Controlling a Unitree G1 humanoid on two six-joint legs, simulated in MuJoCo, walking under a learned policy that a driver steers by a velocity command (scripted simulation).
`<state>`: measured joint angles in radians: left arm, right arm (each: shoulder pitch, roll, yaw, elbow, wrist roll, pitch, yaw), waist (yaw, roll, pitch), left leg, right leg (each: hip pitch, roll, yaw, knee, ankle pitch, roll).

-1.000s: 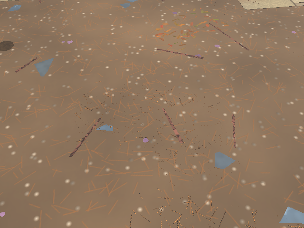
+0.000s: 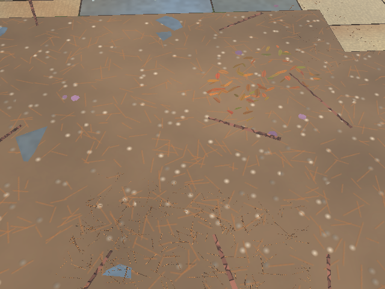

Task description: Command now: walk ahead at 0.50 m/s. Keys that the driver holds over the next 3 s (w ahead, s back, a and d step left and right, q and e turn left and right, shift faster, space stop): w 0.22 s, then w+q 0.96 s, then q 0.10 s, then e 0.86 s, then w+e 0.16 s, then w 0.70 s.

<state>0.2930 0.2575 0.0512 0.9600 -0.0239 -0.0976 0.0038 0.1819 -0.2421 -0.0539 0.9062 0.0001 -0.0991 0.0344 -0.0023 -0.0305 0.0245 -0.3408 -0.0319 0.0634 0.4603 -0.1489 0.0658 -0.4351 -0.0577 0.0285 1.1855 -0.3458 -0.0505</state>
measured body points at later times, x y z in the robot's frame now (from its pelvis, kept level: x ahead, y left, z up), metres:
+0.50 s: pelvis +0.28 -0.05 -0.01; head +0.31 -0.06 +0.44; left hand +0.44 +0.21 -0.11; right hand +0.27 -0.32 -0.16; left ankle +0.11 +0.08 -0.66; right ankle +0.37 -0.15 -0.74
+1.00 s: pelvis +0.52 +0.05 -0.02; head +0.55 +0.07 +0.42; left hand +0.45 +0.32 -0.16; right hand +0.79 -0.13 -0.12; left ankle +0.58 +0.15 -0.74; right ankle +0.39 -0.15 -0.68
